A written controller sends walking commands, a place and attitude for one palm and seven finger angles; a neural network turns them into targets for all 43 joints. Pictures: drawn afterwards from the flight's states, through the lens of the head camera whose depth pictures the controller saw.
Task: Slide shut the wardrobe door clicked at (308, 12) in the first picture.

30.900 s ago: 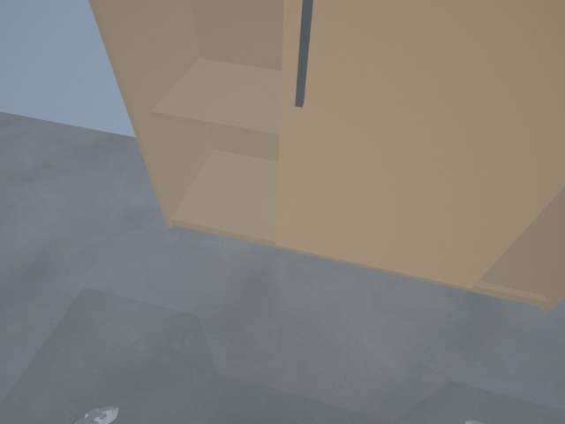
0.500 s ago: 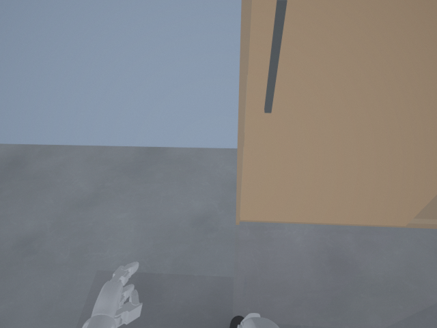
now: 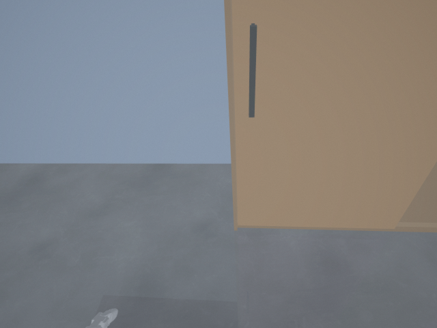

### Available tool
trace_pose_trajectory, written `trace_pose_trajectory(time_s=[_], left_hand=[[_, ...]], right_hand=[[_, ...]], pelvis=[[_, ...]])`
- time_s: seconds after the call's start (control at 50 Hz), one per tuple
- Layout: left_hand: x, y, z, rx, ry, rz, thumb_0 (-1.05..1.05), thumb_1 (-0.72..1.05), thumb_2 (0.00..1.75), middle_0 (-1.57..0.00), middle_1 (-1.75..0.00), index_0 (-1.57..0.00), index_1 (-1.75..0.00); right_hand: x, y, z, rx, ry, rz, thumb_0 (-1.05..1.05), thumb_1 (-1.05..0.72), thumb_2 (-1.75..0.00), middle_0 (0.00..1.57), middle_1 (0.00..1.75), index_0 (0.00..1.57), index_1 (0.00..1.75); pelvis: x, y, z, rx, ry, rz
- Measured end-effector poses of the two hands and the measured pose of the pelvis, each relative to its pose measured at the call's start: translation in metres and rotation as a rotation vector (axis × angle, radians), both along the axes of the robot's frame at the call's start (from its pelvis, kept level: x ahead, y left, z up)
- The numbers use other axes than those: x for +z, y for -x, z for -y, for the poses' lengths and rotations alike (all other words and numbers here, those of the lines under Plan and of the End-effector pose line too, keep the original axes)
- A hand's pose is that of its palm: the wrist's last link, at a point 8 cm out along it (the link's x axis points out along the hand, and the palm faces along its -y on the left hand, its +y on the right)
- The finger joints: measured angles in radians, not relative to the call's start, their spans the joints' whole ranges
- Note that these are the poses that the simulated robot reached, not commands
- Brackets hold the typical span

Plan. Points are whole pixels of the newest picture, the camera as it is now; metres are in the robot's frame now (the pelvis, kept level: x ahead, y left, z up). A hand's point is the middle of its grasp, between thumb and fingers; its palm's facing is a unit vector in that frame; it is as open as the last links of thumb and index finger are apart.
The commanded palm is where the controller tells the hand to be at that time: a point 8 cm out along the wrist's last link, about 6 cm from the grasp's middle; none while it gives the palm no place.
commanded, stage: stop stepping back and stand still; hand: right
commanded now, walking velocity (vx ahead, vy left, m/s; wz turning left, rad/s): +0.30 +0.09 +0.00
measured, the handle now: (252, 73) +0.83 -0.10 +0.14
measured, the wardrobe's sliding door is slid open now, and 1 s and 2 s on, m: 0.00 0.00 0.00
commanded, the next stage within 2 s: let the arm hang, fingers relaxed in 0.38 s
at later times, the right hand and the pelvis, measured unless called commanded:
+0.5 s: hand out of the picture +0.14 -0.33 +0.15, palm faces +0.56 +0.70 -0.44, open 7.4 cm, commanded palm none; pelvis -0.03 -0.04 -0.01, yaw -4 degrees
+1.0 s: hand out of the picture -0.02 -0.26 -0.17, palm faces +0.14 +0.96 -0.23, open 7.2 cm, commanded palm none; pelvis -0.03 -0.06 +0.00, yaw -8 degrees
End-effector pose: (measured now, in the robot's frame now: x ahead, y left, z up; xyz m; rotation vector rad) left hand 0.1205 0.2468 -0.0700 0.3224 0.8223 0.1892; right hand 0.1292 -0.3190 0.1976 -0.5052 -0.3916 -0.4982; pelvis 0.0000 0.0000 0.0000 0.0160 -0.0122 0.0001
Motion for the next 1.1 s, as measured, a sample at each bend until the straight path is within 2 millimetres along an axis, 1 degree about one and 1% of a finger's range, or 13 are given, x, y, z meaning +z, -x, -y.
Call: trace_pose_trajectory(time_s=[0.06, 0.14, 0.28, 0.38, 0.48, 0.52, 0.6, 0.66, 0.7, 0.74, 0.78, 0.92, 1.1], left_hand=[[0.001, 0.009, 0.008, 0.009, -0.028, 0.042, 0.02, 0.90, 0.90, -0.21, -0.30, -0.21, -0.30], [-0.006, 0.014, 0.026, 0.019, -0.014, 0.114, 0.02, 0.90, 0.90, -0.20, -0.30, -0.20, -0.30], [-0.007, 0.032, 0.064, -0.018, 0.135, 0.080, 0.02, 0.90, 0.90, -0.21, -0.30, -0.21, -0.30], [-0.037, 0.022, 0.062, -0.076, 0.144, -0.004, 0.02, 0.90, 0.90, -0.21, -0.30, -0.21, -0.30], [-0.030, 0.008, 0.056, -0.085, 0.094, -0.013, 0.02, 0.90, 0.90, -0.21, -0.30, -0.21, -0.30], [-0.031, 0.000, 0.055, -0.112, 0.096, -0.004, 0.02, 0.90, 0.90, -0.21, -0.30, -0.21, -0.30], [-0.058, -0.006, 0.055, -0.128, 0.094, -0.051, 0.01, 0.91, 0.90, -0.20, -0.29, -0.20, -0.30], [-0.065, 0.005, 0.058, -0.124, 0.100, -0.101, 0.01, 0.91, 0.90, -0.20, -0.29, -0.20, -0.30], [-0.069, 0.016, 0.057, -0.123, 0.106, -0.156, 0.01, 0.91, 0.90, -0.20, -0.29, -0.20, -0.30], [-0.073, 0.029, 0.056, -0.104, 0.112, -0.232, 0.01, 0.91, 0.90, -0.20, -0.29, -0.20, -0.30], [-0.072, 0.044, 0.057, -0.096, 0.107, -0.321, 0.01, 0.91, 0.90, -0.20, -0.29, -0.20, -0.30], [-0.069, 0.087, 0.071, -0.041, 0.112, -0.491, 0.01, 0.91, 0.90, -0.20, -0.29, -0.20, -0.30], [-0.070, 0.111, 0.091, -0.015, 0.144, -0.548, 0.02, 0.92, 0.90, -0.20, -0.29, -0.20, -0.30]], right_hand=[[-0.016, -0.001, 0.018, -0.048, -0.111, 0.029, 0.01, -0.88, -0.90, 0.21, 0.30, 0.21, 0.30], [-0.027, -0.007, 0.021, 0.007, -0.109, 0.017, 0.02, -0.89, -0.90, 0.21, 0.30, 0.20, 0.30], [0.008, 0.016, 0.001, 0.101, 0.089, -0.035, 0.02, -0.89, -0.90, 0.21, 0.30, 0.21, 0.30], [0.006, 0.036, 0.010, -0.001, 0.156, -0.071, 0.02, -0.88, -0.90, 0.21, 0.30, 0.21, 0.30], [-0.015, 0.039, 0.038, -0.111, 0.011, -0.127, 0.01, -0.88, -0.90, 0.21, 0.30, 0.21, 0.30], [-0.049, 0.028, 0.048, -0.117, -0.054, -0.229, 0.01, -0.89, -0.90, 0.21, 0.30, 0.21, 0.30], [-0.185, 0.012, 0.050, -0.110, -0.315, -0.710, 0.01, -0.90, -0.90, 0.20, 0.30, 0.20, 0.30], [-0.274, 0.034, 0.011, -0.070, -0.487, -1.084, 0.01, -0.90, -0.90, 0.20, 0.30, 0.19, 0.29], [-0.314, 0.058, -0.024, -0.028, -0.578, -1.252, 0.01, -0.91, -0.90, 0.20, 0.30, 0.19, 0.29], [-0.340, 0.089, -0.058, 0.005, -0.667, -1.383, 0.02, -0.91, -0.90, 0.20, 0.30, 0.19, 0.29], [-0.342, 0.105, -0.059, -0.070, -0.754, -1.360, -0.03, -0.98, -0.90, 0.21, 0.30, 0.21, 0.30], [-0.341, 0.145, -0.029, -0.168, -0.742, -1.520, -0.04, -0.98, -0.90, 0.21, 0.30, 0.21, 0.30], [-0.330, 0.166, -0.006, -0.224, -0.723, -1.608, 0.00, -0.92, -0.90, 0.20, 0.30, 0.20, 0.30]], pelvis=[[-0.004, 0.008, 0.014, -0.021, 0.002, 0.005], [-0.017, 0.027, 0.030, -0.040, 0.006, 0.037], [-0.003, 0.032, 0.024, -0.038, -0.020, 0.030], [-0.016, 0.035, 0.022, -0.066, -0.006, 0.010], [-0.008, 0.029, 0.034, -0.062, 0.010, 0.012], [-0.011, 0.027, 0.041, -0.095, 0.009, 0.003], [-0.030, 0.030, 0.054, -0.119, 0.001, -0.015], [-0.029, 0.031, 0.050, -0.118, 0.029, -0.013], [-0.030, 0.031, 0.043, -0.119, 0.043, -0.010], [-0.027, 0.031, 0.040, -0.126, 0.035, -0.003], [-0.021, 0.030, 0.039, -0.149, 0.013, -0.006], [-0.005, 0.025, 0.049, -0.146, -0.004, -0.006], [0.006, 0.028, 0.065, -0.129, 0.004, 0.005]])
